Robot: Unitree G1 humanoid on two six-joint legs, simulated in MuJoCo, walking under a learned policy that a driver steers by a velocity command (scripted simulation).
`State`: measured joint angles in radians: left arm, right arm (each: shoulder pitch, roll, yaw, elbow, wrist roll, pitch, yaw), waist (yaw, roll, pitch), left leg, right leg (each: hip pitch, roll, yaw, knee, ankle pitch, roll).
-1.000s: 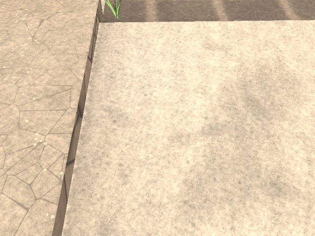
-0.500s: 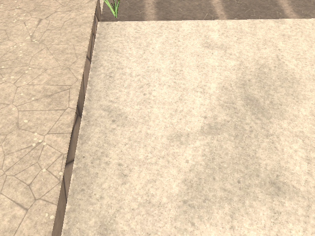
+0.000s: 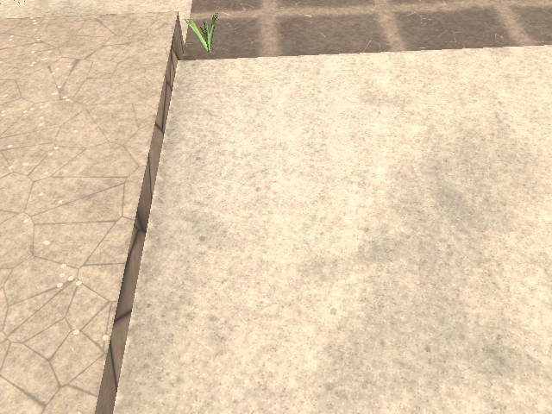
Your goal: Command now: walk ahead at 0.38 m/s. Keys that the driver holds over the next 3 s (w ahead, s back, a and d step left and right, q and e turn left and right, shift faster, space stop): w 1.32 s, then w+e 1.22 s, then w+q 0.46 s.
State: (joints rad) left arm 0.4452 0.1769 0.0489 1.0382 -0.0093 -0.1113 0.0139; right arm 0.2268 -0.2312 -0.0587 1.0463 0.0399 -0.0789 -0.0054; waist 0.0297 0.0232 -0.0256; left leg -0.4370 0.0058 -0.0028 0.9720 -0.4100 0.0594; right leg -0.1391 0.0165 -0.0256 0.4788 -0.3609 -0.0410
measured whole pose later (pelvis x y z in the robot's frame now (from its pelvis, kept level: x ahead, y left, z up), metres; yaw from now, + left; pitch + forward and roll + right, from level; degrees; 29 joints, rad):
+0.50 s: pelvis +0.26 +0.06 +0.00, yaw +0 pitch +1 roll +1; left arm 0.27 0.25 0.06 0.93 -0.03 -0.10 0.02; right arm 0.20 -0.24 -0.05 1.00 0.00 -0.11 0.04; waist -0.02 -0.04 0.03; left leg -0.26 -0.06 0.07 0.38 -0.14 0.08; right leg -0.52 -0.10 0.04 1.20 -0.29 -0.05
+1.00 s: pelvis +0.55 -0.01 +0.00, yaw +0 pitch +1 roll +0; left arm 0.18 0.24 0.05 0.87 0.00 -0.10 -0.03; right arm 0.28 -0.28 -0.04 0.99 0.03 -0.10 0.00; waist 0.00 0.03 0.03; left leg -0.43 0.06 -0.03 1.19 -0.35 0.05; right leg -0.35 0.02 -0.07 0.46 -0.15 -0.06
